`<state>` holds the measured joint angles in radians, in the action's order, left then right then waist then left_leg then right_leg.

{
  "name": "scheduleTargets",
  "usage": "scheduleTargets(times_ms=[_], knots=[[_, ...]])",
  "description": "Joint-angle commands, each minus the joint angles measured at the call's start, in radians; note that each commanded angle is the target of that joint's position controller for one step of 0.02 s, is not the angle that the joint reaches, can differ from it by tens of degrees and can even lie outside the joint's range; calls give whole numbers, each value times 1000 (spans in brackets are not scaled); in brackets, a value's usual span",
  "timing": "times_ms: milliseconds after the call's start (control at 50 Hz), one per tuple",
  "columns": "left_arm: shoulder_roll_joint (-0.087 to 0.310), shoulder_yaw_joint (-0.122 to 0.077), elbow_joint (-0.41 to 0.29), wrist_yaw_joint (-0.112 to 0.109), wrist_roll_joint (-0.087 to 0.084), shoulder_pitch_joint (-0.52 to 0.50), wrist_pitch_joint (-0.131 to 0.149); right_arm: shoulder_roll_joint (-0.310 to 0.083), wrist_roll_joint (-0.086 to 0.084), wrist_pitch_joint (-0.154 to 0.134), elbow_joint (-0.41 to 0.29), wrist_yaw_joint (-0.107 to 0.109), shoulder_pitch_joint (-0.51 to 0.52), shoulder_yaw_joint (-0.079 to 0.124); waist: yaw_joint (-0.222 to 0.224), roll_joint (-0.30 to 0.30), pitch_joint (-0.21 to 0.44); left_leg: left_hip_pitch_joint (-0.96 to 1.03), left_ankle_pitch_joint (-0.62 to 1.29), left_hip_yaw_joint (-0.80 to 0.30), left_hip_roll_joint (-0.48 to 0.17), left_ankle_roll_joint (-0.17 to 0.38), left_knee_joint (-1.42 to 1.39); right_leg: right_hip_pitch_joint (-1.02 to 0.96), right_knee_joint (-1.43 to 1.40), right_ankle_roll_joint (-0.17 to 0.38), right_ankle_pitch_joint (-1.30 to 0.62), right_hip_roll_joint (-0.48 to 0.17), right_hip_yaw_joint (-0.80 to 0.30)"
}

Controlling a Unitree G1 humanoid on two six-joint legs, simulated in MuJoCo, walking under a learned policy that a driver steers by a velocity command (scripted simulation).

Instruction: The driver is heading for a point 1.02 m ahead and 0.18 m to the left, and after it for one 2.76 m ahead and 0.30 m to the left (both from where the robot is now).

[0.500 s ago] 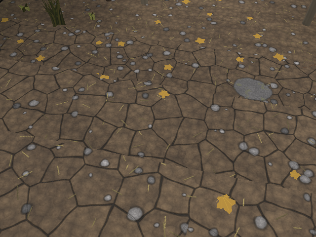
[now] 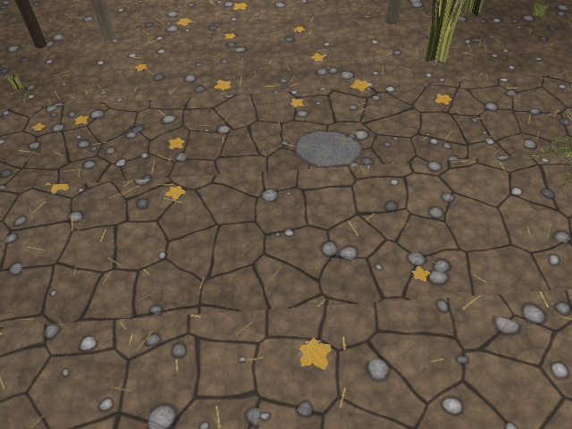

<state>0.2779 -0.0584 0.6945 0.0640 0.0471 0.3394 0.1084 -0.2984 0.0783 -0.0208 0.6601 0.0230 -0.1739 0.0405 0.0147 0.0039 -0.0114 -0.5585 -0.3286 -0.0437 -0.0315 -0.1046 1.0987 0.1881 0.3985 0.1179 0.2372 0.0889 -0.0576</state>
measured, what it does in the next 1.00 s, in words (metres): goes down, turning left: left foot 0.17 m lower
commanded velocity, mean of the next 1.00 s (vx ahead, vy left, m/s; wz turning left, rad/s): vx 0.43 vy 0.00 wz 0.20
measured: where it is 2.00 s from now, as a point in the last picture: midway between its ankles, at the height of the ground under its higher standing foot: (222, 304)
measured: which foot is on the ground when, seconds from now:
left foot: up 0.00-0.58, down 0.60-1.00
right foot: down 0.00-0.60, up 0.62-1.00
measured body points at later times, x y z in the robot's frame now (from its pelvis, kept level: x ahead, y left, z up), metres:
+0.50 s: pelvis +0.17 +0.06 -0.08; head +0.18 +0.07 +0.37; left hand +0.05 +0.28 -0.22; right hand +0.40 -0.11 -0.17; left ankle +0.34 +0.21 -0.78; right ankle -0.02 -0.06 -0.74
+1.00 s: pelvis +0.45 +0.18 -0.19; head +0.46 +0.18 +0.26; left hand +0.65 +0.42 -0.25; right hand +0.50 -0.06 -0.32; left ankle +0.34 +0.21 -0.92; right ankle +0.67 +0.10 -0.88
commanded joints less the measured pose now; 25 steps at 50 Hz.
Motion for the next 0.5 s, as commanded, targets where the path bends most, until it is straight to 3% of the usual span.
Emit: scheduleTargets(times_ms=[20, 60, 80, 100, 160, 180, 200, 220, 240, 300, 340, 360, 380, 400, 420, 440, 460, 480, 500], knots=[[106, -20, -40, -1, 5, 60, 19, -60, 2, -14, -65, -11, 65, 4, 34, 99, -33, -156, 28, -36, -26, 17, -124, -111, -189, 160, 280, -282, -392], [118, -19, -43, 4, 2, 65, 22, -35, -1, -21, -80, -12, 107, -10, 54, 102, -26, -98, 10, -11, -8, 23, -212, -95, -172, 171, 262, -261, -396], [122, -16, -60, -5, 28, 32, 23, -25, 20, -29, -58, -21, 32, -17, 29, 129, -5, 23, 68, 11, -6, 35, -85, 11, -141, 162, 171, -236, -357], [116, -14, -65, -9, 30, 19, 22, -33, 29, -33, -47, -33, 3, -17, 25, 99, -11, 34, 71, 21, -6, 42, -55, 40, -120, 168, 137, -229, -339], [95, 1, -47, -24, 22, 86, 12, -42, 25, -53, -53, -61, 11, -20, 73, 75, -33, -53, 40, 18, -20, 64, -58, -47, -34, 185, 66, -252, -376], [90, 4, -34, -21, -9, 132, 13, -25, 9, -58, -81, -60, 89, -25, 114, 66, -41, -104, -68, 44, -3, 61, -166, -112, -46, 202, 90, -261, -389], [100, 5, -29, -22, -14, 140, 12, -16, 4, -62, -90, -58, 113, -27, 128, 85, -50, -101, -105, 53, 1, 66, -191, -133, -36, 206, 67, -270, -404], [96, 9, -29, -31, 15, 122, 9, -15, 20, -67, -73, -54, 48, -24, 104, 106, -38, -97, -47, 10, -20, 79, -96, -135, 14, 210, -24, -296, -428], [80, 16, -22, -40, 25, 146, 9, -11, 26, -71, -70, -53, 34, -26, 115, 83, -31, -178, -44, -18, -30, 83, -88, -203, 43, 233, -106, -318, -454], [67, 22, 33, -69, 16, 258, 6, 18, 31, -85, -85, -55, 88, -30, 171, 54, -36, -361, -52, -21, -39, 87, -82, -350, 100, 216, -113, -326, -445], [52, 35, 57, -77, 15, 274, 2, 34, 39, -91, -90, -69, 107, -32, 169, 60, -57, -382, -21, 9, -40, 101, -71, -310, 117, 203, -103, -312, -414], [22, 48, 69, -87, 4, 325, 5, 33, 50, -95, -90, -78, 161, -34, 208, 30, -83, -477, 156, -21, -66, 107, -182, -358, 145, 194, -10, -281, -371], [-43, 68, 129, -107, 3, 414, 5, 52, 48, -96, -79, -81, 211, -42, 248, 38, -137, -656, 369, -108, -132, 106, -327, -471, 207, 162, 83, -304, -393], [-41, 70, 143, -111, -6, 445, 2, 61, 42, -91, -67, -86, 217, -45, 257, 41, -108, -667, 469, -70, -123, 103, -403, -481, 231, 158, 85, -288, -367], [-39, 76, 121, -108, -18, 378, -2, 67, 30, -84, -28, -105, 191, -57, 233, -22, -104, -437, 764, -14, -130, 120, -578, -227, 269, 136, 140, -206, -252], [21, 75, 110, -76, 8, 303, -12, 92, 22, -69, -32, -115, 177, -64, 168, 29, -100, -43, 874, 74, -83, 148, -556, 146, 194, 126, 195, -155, -157], [58, 72, 102, -46, 42, 244, -10, 67, 16, -52, -46, -124, 165, -60, 119, 56, -115, 192, 893, 98, -68, 159, -424, 404, 167, 129, 275, -156, -155], [43, 83, 89, -33, 44, 211, 3, 19, 16, -43, -42, -125, 128, -47, 68, 60, -137, 275, 804, 92, -68, 154, -345, 490, 157, 124, 295, -175, -162], [38, 90, 102, -30, 40, 212, 13, -32, 5, -37, -25, -116, 108, -30, 52, 20, -168, 288, 755, 74, -79, 144, -346, 481, 205, 103, 327, -199, -153]])
Keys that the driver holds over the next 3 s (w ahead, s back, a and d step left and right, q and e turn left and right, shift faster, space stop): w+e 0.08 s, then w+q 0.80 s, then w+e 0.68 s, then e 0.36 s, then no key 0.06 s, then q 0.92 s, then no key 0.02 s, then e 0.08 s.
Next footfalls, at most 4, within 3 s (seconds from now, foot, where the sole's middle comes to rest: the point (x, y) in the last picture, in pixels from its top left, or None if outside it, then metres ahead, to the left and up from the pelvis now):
0.60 left None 0.38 0.22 -0.95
1.12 right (261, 358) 0.74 0.14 -0.95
1.70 left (188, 301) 1.03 0.42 -1.13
2.10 right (263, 293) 1.06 0.16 -1.13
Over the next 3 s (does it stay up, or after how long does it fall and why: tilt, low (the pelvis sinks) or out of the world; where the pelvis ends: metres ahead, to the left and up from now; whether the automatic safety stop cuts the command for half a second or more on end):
stays up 1.04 0.37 -0.35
